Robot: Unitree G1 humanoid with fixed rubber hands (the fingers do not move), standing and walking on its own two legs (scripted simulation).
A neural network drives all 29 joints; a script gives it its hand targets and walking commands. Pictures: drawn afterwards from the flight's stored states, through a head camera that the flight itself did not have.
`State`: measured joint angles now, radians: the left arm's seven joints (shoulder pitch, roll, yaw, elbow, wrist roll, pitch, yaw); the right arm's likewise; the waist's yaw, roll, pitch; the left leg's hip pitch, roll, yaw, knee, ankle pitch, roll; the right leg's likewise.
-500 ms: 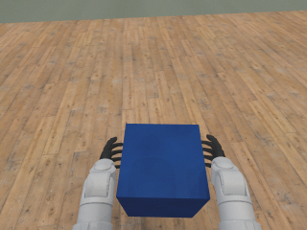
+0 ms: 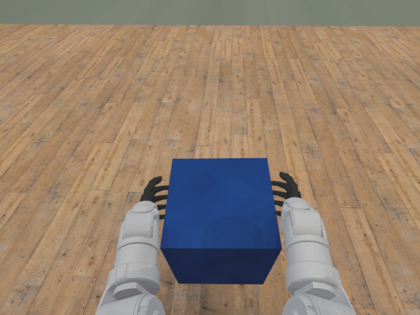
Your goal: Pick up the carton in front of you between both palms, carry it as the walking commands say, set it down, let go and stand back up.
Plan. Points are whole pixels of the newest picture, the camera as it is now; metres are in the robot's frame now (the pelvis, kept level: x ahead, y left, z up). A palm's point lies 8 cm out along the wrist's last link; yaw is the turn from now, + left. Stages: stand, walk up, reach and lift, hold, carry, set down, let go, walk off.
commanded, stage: set down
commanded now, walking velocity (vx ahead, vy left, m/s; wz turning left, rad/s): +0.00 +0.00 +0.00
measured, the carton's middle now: (219, 224) +0.33 -0.01 -0.06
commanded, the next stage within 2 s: none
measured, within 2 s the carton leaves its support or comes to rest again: neither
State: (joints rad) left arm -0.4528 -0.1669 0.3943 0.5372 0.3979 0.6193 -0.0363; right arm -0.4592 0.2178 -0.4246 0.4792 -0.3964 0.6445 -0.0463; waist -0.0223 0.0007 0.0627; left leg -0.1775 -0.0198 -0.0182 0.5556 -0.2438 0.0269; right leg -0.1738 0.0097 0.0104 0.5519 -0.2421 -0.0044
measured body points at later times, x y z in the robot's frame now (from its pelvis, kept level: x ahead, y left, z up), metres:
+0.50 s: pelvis -0.02 +0.01 -0.10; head +0.20 +0.02 +0.30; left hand +0.41 +0.13 -0.19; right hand +0.36 -0.16 -0.17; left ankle +0.05 +0.11 -0.73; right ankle +0.05 -0.12 -0.73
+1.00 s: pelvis -0.04 +0.02 -0.22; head +0.23 +0.04 +0.13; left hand +0.46 +0.12 -0.33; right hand +0.40 -0.18 -0.31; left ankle +0.05 +0.11 -0.73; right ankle +0.05 -0.12 -0.73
